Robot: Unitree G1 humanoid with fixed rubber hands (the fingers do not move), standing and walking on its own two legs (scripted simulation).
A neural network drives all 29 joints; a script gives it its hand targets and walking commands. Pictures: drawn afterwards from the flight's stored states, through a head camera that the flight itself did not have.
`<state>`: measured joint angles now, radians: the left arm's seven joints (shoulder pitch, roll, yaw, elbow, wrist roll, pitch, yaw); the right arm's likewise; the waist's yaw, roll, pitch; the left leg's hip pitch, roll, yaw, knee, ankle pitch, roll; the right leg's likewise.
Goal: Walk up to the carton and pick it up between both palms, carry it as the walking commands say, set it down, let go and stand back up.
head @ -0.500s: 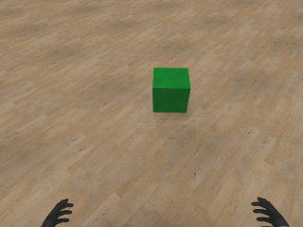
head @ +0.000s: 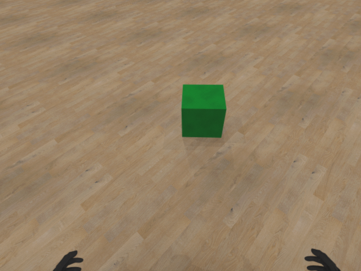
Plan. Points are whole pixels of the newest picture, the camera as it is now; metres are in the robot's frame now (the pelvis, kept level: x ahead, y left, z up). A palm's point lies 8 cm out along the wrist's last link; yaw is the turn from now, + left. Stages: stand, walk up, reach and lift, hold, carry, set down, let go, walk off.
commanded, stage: stand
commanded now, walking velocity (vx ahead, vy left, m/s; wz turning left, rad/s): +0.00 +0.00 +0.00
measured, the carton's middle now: (202, 111) +1.24 -0.12 -0.63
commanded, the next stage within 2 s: walk up in 1.40 s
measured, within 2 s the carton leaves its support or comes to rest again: neither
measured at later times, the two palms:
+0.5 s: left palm out of the picture +0.10 +0.31 -0.10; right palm out of the picture +0.10 -0.31 -0.10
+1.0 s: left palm out of the picture +0.11 +0.31 -0.10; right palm out of the picture +0.11 -0.31 -0.10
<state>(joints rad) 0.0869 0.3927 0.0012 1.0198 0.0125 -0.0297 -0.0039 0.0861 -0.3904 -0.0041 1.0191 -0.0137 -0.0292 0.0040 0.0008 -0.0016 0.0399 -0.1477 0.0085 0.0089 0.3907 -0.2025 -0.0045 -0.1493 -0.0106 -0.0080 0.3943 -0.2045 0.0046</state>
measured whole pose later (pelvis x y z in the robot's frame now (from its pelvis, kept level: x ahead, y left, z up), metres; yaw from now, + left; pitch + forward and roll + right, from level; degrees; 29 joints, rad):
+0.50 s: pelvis +0.00 +0.00 +0.00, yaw +0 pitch -2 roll +0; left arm 0.08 0.40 0.00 1.06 0.01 -0.02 0.00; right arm 0.08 -0.39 -0.01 1.06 -0.01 -0.02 0.00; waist 0.00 0.00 0.04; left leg -0.12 0.01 0.01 0.35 -0.18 -0.01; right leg -0.13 -0.01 -0.01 0.35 -0.19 0.01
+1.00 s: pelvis +0.01 +0.00 +0.00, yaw +0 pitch -2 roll +0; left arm 0.08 0.40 0.00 1.06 0.01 -0.02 0.00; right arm 0.08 -0.40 -0.01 1.06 -0.01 -0.02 0.00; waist 0.00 0.00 0.04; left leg -0.11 0.01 0.01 0.33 -0.18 -0.01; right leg -0.11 -0.01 -0.01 0.33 -0.19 0.01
